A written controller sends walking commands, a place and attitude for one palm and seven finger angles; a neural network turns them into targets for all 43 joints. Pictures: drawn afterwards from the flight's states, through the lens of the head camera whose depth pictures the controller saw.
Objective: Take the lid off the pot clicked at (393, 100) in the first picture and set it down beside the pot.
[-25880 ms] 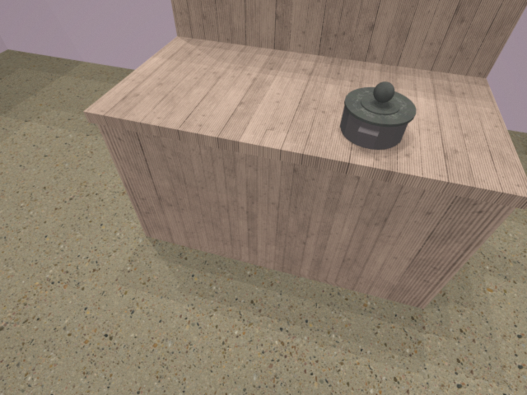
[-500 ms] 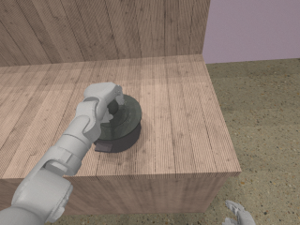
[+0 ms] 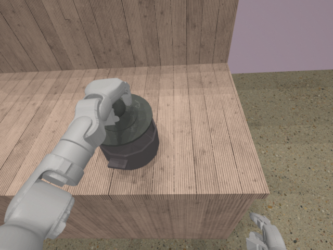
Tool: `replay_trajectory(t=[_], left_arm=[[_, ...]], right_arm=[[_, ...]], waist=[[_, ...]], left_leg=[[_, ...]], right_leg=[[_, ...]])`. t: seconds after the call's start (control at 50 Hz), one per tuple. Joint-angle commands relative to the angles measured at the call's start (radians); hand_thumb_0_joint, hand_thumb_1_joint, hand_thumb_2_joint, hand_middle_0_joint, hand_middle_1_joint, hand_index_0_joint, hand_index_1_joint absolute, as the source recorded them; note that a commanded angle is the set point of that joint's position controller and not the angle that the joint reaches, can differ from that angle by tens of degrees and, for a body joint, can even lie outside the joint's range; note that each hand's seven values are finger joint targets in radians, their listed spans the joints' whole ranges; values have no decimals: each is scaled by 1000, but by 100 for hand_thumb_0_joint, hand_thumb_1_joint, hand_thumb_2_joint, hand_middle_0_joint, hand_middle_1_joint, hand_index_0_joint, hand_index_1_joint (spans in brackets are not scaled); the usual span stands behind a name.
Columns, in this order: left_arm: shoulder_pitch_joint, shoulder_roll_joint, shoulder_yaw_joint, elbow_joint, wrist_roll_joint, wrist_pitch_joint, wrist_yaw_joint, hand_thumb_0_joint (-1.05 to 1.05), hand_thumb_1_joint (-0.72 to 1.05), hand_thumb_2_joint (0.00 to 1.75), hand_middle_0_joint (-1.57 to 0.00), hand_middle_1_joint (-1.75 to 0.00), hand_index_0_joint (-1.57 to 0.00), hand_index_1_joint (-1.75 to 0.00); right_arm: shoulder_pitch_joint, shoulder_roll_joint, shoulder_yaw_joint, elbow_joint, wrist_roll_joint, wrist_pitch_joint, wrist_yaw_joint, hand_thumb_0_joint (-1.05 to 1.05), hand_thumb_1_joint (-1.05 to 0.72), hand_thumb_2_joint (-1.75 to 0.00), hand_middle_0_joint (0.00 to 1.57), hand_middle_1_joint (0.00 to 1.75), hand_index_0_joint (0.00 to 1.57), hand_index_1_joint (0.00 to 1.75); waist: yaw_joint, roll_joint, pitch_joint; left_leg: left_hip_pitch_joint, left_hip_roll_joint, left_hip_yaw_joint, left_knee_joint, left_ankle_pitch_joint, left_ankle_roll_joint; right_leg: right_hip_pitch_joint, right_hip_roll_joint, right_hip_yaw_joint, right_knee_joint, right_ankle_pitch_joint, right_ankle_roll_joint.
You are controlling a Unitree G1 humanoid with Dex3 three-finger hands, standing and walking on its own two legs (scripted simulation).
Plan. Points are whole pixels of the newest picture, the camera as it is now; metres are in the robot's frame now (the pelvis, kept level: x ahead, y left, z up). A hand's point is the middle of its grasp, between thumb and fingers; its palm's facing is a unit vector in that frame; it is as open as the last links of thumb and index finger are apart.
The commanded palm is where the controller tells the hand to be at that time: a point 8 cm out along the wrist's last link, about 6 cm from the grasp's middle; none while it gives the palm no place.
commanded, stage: lift the lid straight up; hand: left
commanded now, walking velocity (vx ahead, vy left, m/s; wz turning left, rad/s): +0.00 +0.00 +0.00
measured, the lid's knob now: (115, 107) +0.45 +0.16 +0.10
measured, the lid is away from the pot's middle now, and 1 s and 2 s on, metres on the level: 0.01 0.02 0.09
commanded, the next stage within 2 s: move the lid sideways beside the pot in 1.18 s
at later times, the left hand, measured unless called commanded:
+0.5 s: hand (111, 95) +0.43 +0.15 +0.16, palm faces -0.21 -0.05 -0.98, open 8.1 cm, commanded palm +0.41 +0.15 +0.25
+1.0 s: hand (107, 80) +0.43 +0.15 +0.21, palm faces -0.15 -0.04 -0.99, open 8.1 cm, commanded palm +0.41 +0.15 +0.28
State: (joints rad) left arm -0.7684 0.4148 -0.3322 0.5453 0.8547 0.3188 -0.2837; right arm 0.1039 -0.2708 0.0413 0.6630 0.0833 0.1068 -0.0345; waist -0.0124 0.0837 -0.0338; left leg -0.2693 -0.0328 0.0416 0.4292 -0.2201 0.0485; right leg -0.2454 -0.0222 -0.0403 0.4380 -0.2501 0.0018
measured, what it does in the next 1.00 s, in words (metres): stands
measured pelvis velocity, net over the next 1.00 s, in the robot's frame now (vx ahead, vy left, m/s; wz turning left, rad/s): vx -0.01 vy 0.01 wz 0.01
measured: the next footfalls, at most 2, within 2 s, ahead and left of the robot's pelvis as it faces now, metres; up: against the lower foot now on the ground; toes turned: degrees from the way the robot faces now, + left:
none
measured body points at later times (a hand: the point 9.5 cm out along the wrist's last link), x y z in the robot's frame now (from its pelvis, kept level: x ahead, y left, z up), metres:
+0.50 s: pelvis +0.00 +0.01 +0.00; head +0.01 -0.03 +0.45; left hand +0.44 +0.15 +0.22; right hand +0.16 -0.22 -0.12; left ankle +0.00 +0.09 -0.74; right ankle -0.02 -0.12 -0.74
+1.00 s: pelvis -0.01 +0.01 +0.00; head +0.00 -0.03 +0.45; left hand +0.43 +0.15 +0.26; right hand +0.17 -0.22 -0.11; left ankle +0.00 +0.09 -0.74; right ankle -0.02 -0.12 -0.74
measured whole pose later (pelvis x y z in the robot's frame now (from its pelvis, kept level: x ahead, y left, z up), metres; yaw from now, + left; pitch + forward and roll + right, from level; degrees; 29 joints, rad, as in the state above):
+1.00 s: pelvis -0.01 +0.01 +0.00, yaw +0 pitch +2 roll +0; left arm -0.98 0.43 -0.34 0.55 0.87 0.39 -0.41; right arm 0.10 -0.27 0.06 0.66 0.07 0.06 -0.03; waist -0.01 0.09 -0.03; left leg -0.25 -0.05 0.04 0.39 -0.19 0.06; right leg -0.23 -0.04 -0.04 0.43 -0.23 0.01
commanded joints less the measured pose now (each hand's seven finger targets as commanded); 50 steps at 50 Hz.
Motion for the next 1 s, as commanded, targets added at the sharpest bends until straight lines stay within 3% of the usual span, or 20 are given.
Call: replay_trajectory(t=[0.0, 0.06, 0.12, 0.16, 0.18, 0.26, 0.3, 0.34, 0.38, 0.5, 0.52, 0.58, 0.6, 0.62, 0.72, 0.76, 0.82, 0.86, 0.92, 0.98], left_arm=[[-623, 195, 111, -250, 34, 0, 40, 0, 48, 117, -82, -92, -88, -95], [-655, 246, 151, -287, 39, -4, 37, 0, 48, 117, -82, -92, -88, -95], [-675, 205, 117, -315, 31, -10, 32, 0, 48, 117, -82, -92, -88, -95], [-615, 233, 152, -210, 38, 9, 31, 0, 48, 117, -82, -92, -88, -95], [-641, 251, 161, -232, 41, 12, 30, 0, 48, 117, -82, -92, -88, -95], [-644, 196, 119, -161, 42, 38, 20, 0, 48, 117, -82, -92, -88, -95], [-686, 261, 169, -218, 48, 34, 18, 0, 48, 117, -82, -92, -88, -95], [-707, 246, 150, -232, 58, 35, 12, 0, 48, 117, -82, -92, -88, -95], [-724, 204, 112, -207, 60, 43, 1, 0, 48, 117, -82, -92, -88, -95], [-752, 269, 166, -194, 46, 35, -20, 0, 48, 117, -82, -92, -88, -95], [-791, 235, 130, -241, 46, 31, -23, 0, 48, 117, -82, -92, -88, -95], [-758, 220, 122, -168, 61, 47, -31, 0, 48, 117, -82, -92, -88, -95], [-769, 250, 149, -180, 57, 44, -33, 0, 48, 117, -82, -92, -88, -95], [-804, 222, 117, -211, 56, 44, -37, 0, 48, 117, -82, -92, -88, -95], [-822, 240, 137, -297, 56, 39, -45, 0, 48, 117, -82, -92, -88, -95], [-774, 202, 115, -206, 56, 59, -52, 0, 48, 117, -82, -92, -88, -95], [-775, 271, 170, -172, 55, 68, -53, 0, 48, 117, -82, -92, -88, -95], [-785, 249, 146, -142, 58, 73, -60, 0, 48, 117, -82, -92, -88, -95], [-854, 277, 152, -249, 66, 58, -61, 0, 48, 117, -82, -92, -88, -95], [-870, 240, 117, -221, 72, 63, -70, 0, 48, 117, -82, -92, -88, -95]], right_arm=[[-116, -97, -31, -136, 3, -41, -4, 0, -90, -90, 20, 30, 20, 30], [-107, -95, -29, -139, -1, -54, -7, 0, -90, -90, 20, 30, 20, 30], [-101, -87, -30, -143, -2, -64, -3, 0, -90, -90, 20, 30, 20, 30], [-99, -98, -27, -125, -1, -56, -4, 0, -90, -90, 20, 30, 20, 30], [-103, -99, -22, -126, 0, -54, -2, 0, -90, -90, 20, 30, 20, 30], [-109, -97, -22, -123, 1, -53, -1, 0, -90, -90, 20, 30, 20, 30], [-113, -106, -24, -131, -5, -57, -1, 0, -90, -90, 20, 30, 20, 30], [-114, -94, -21, -144, -6, -67, -4, 0, -90, -90, 20, 30, 20, 30], [-108, -91, -22, -136, -5, -68, -4, 0, -90, -90, 20, 30, 20, 30], [-92, -105, -25, -128, -7, -82, -10, 0, -90, -90, 20, 30, 20, 30], [-96, -95, -23, -141, -5, -89, -6, 0, -90, -90, 20, 30, 20, 30], [-93, -97, -22, -125, -5, -85, -3, 0, -90, -90, 20, 30, 20, 30], [-88, -106, -28, -124, -8, -85, -2, 0, -90, -90, 20, 30, 20, 30], [-94, -98, -23, -137, -5, -88, -2, 0, -90, -90, 20, 30, 20, 30], [-103, -93, -29, -152, -10, -107, 8, 0, -90, -90, 20, 30, 20, 30], [-107, -92, -28, -136, -6, -96, 13, 0, -90, -90, 20, 30, 20, 30], [-112, -103, -19, -133, -5, -84, 7, 0, -90, -90, 20, 30, 20, 30], [-122, -100, -13, -131, -3, -81, -1, 0, -90, -90, 20, 30, 20, 30], [-133, -94, -15, -151, -6, -89, -3, 0, -90, -90, 20, 30, 20, 30], [-139, -88, -16, -145, -5, -95, -1, 0, -90, -90, 20, 30, 20, 30]], waist=[[-22, -68, -395], [-12, -62, -457], [-18, -56, -480], [-11, -102, -407], [-3, -105, -422], [-10, -111, -359], [1, -90, -417], [3, -73, -467], [-9, -76, -437], [-9, -123, -439], [-11, -84, -451], [-9, -88, -400], [-9, -101, -407], [-13, -80, -420], [-1, -50, -514], [-4, -100, -436], [6, -143, -394], [4, -157, -366], [7, -95, -463], [-1, -82, -452]], left_leg=[[214, 22, -66, -13, 315, 18], [245, 24, -76, -11, 349, 20], [274, 27, -80, -15, 392, 16], [221, 28, -74, -20, 347, 16], [217, 26, -76, -28, 334, 14], [194, 28, -74, -38, 289, 12], [217, 24, -76, -37, 313, 14], [242, 21, -80, -31, 343, 16], [242, 24, -78, -32, 333, 14], [232, 20, -81, -37, 327, 20], [251, 21, -81, -43, 338, 18], [234, 21, -85, -36, 338, 15], [232, 21, -86, -36, 337, 15], [241, 18, -83, -41, 345, 17], [313, 23, -97, -20, 448, 13], [263, 23, -90, -24, 400, 13], [209, 20, -75, -48, 327, 16], [188, 18, -73, -51, 289, 17], [245, 16, -75, -42, 349, 19], [260, 19, -83, -33, 354, 16]], right_leg=[[82, 7, 17, -20, 378, -42], [111, 9, 20, -12, 401, -42], [110, 12, 13, -14, 403, -39], [98, 11, 10, -21, 391, -41], [111, 10, 11, -20, 385, -40], [72, 10, 1, -27, 331, -42], [107, 5, 9, -23, 352, -45], [127, 6, 15, -17, 377, -44], [96, 8, 10, -22, 362, -42], [119, 4, 11, -28, 373, -41], [116, 7, 11, -28, 370, -39], [84, 8, 5, -28, 363, -44], [97, 4, 7, -31, 367, -46], [102, 8, 8, -28, 369, -43], [121, 7, 10, -15, 416, -43], [97, 7, 4, -21, 394, -44], [118, 5, 6, -32, 368, -40], [105, 0, 4, -34, 350, -39], [142, -1, 18, -24, 387, -41], [111, 1, 13, -23, 376, -45]])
